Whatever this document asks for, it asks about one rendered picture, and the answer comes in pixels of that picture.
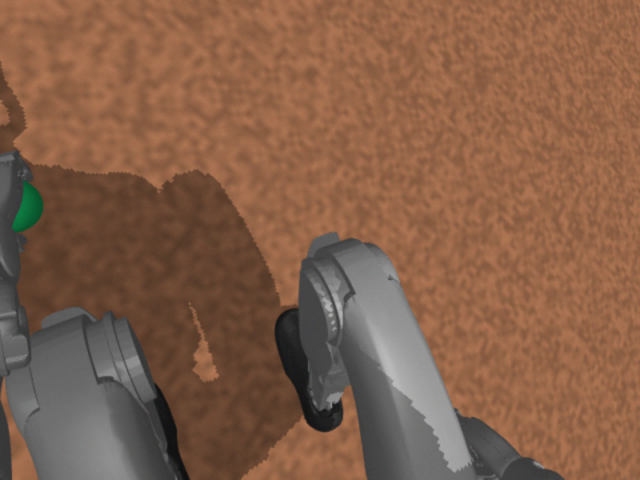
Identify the left robot foot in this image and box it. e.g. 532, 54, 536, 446
153, 383, 190, 480

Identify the right robot hand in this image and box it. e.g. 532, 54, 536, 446
454, 408, 522, 480

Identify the left robot hand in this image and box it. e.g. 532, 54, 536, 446
0, 150, 33, 253

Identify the left robot arm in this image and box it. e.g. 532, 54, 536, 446
0, 222, 31, 480

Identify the right robot foot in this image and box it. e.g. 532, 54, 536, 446
275, 308, 343, 432

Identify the ball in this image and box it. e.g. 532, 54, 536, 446
12, 180, 43, 233

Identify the right robot arm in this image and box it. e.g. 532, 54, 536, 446
501, 457, 565, 480

